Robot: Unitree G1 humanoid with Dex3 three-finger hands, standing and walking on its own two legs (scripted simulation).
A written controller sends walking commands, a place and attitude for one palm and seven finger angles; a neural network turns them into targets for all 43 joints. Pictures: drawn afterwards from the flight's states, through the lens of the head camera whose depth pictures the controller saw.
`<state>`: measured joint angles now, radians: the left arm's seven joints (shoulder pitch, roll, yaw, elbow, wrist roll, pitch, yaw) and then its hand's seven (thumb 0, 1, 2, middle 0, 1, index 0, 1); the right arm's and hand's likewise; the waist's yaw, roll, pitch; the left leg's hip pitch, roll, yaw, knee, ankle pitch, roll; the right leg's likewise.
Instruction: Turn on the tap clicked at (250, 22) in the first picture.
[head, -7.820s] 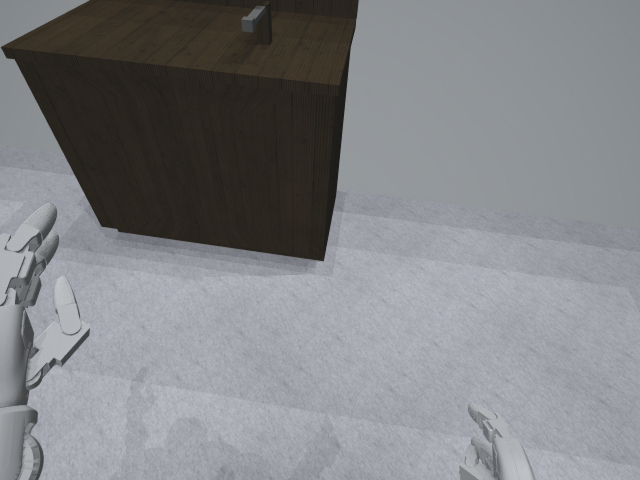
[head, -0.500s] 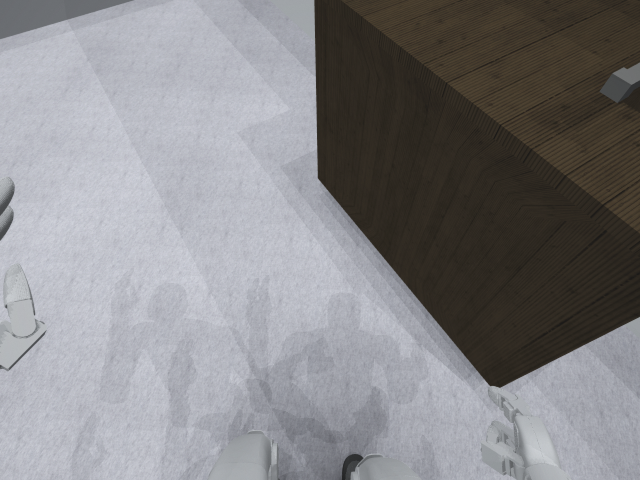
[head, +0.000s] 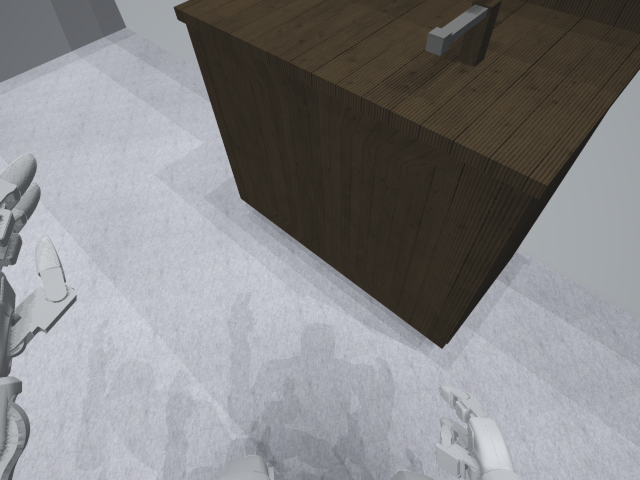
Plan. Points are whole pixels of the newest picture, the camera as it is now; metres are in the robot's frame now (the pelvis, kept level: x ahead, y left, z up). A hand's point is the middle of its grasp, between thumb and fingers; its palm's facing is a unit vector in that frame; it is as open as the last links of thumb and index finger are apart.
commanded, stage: turn to face it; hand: left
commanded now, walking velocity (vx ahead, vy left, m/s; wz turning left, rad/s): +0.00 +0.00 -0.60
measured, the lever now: (438, 41) +0.72 -0.13 +0.15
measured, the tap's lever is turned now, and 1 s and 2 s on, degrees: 0 0 0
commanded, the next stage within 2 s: take the last steps up to it in 1.54 s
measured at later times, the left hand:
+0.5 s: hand (122, 315) +0.22 +0.18 +0.19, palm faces +0.18 -0.90 -0.40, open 7.4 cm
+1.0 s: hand (321, 369) +0.18 +0.02 +0.20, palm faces -0.18 -0.81 -0.55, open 7.4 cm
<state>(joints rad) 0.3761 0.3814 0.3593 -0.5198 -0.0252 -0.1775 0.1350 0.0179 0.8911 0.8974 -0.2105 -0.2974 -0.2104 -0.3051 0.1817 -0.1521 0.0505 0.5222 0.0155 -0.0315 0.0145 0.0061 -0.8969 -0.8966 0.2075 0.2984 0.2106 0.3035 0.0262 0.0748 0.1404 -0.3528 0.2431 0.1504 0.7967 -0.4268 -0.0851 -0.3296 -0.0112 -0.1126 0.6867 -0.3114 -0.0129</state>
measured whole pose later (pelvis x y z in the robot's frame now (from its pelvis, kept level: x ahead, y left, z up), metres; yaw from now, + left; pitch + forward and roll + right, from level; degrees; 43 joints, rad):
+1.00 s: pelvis -0.14 -0.05 +0.02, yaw -35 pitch +1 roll +2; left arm 0.57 0.45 0.45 -0.62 -0.07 -0.21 0.15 0.02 0.88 0.90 -0.22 -0.30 -0.22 -0.31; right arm 0.15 -0.28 -0.05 0.55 0.02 0.07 -0.03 0.01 -0.91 -0.90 0.20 0.30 0.20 0.30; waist -0.02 -0.01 0.12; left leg -0.43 0.05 0.04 0.89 -0.43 -0.08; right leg -0.35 0.07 0.05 0.51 -0.18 -0.08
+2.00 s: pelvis -0.22 -0.02 +0.02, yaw -54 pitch -1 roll -1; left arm 0.48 0.32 0.34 -0.44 0.00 -0.20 0.16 0.02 0.89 0.90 -0.21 -0.30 -0.21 -0.31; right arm 0.28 -0.18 0.01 0.64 0.01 -0.07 -0.06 0.01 -0.90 -0.90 0.20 0.30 0.20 0.30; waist 0.00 0.03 -0.04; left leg -0.23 0.05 0.07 0.53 -0.29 0.01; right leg -0.31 -0.03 -0.12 0.74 -0.46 0.02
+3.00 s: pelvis -0.06 -0.11 +0.03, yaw -50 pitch +0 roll +3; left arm 0.50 0.33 0.34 -0.48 -0.02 -0.23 0.14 0.02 0.89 0.90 -0.21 -0.30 -0.21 -0.31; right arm 0.16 -0.25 -0.03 0.64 0.00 -0.03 -0.04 0.01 -0.90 -0.90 0.20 0.30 0.21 0.30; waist -0.01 -0.02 0.11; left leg -0.54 0.08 0.07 0.97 -0.31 -0.02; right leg -0.23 -0.13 -0.19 0.52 -0.29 -0.02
